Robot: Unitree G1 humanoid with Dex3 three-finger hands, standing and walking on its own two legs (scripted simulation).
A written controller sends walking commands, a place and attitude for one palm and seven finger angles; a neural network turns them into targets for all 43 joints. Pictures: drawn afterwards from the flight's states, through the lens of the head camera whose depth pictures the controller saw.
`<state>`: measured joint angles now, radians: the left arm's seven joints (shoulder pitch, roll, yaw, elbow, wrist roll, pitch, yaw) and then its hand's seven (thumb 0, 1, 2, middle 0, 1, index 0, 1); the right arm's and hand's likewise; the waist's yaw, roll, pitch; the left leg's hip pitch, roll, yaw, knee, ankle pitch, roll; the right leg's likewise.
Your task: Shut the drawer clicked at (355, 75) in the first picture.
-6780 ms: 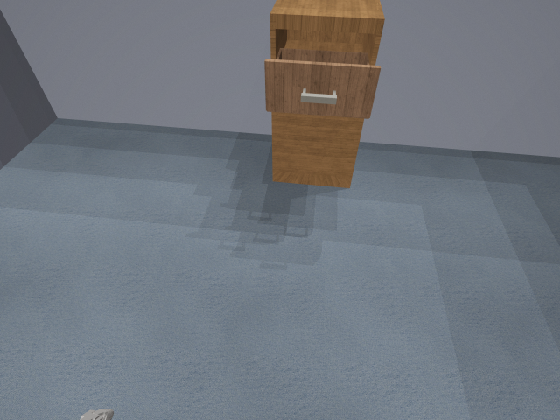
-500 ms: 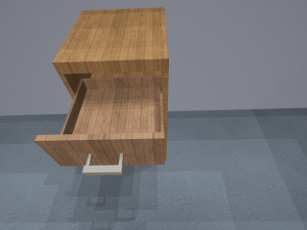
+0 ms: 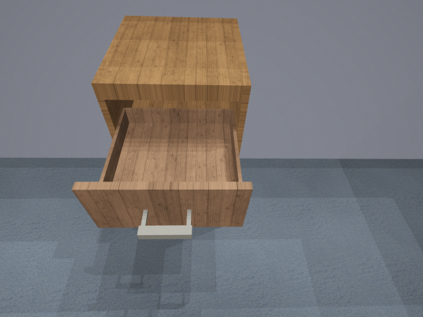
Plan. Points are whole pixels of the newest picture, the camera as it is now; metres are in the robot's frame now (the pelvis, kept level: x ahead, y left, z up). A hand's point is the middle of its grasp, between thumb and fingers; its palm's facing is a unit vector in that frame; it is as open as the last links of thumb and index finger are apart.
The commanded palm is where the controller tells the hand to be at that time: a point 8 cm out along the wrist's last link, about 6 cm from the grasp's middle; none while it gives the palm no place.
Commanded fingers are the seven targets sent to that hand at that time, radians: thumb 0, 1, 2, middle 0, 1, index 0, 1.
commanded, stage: raise the hand and make a fist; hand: left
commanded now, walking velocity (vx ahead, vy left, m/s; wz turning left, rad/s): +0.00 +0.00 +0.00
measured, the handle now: (166, 223) +0.32 +0.12 -0.07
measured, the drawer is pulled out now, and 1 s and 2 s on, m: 0.30 0.30 0.30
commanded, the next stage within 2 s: bring the fist close to the handle in 1.96 s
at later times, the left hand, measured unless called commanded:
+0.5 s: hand out of the picture +0.12 +0.14 -0.06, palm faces +0.12 -0.99 -0.04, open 5.8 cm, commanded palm +0.11 +0.20 -0.04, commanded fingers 0.00 0.90 0.90 -0.66 -0.80 -0.66 -0.80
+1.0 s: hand (148, 297) +0.16 +0.12 -0.01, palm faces +0.11 -0.99 -0.02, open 3.5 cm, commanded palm +0.11 +0.17 -0.01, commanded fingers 0.00 0.90 0.90 -1.16 -1.34 -1.16 -1.34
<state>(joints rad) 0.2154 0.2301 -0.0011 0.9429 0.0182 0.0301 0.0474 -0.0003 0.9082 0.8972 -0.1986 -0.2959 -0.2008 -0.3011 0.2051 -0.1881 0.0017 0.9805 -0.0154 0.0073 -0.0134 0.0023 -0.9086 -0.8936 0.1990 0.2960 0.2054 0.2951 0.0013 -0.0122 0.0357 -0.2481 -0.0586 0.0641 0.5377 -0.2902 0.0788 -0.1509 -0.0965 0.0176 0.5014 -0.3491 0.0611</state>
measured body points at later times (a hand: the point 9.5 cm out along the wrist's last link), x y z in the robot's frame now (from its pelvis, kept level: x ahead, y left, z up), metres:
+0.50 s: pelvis -0.06 -0.06 -0.09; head -0.03 -0.06 +0.36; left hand +0.11 +0.20 -0.05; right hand +0.15 -0.31 -0.13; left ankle +0.00 +0.07 -0.73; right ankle -0.01 -0.12 -0.73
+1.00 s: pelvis +0.01 -0.05 -0.06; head +0.06 -0.06 +0.39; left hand +0.15 +0.17 +0.00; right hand +0.18 -0.29 -0.15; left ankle +0.00 +0.07 -0.73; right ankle -0.01 -0.12 -0.73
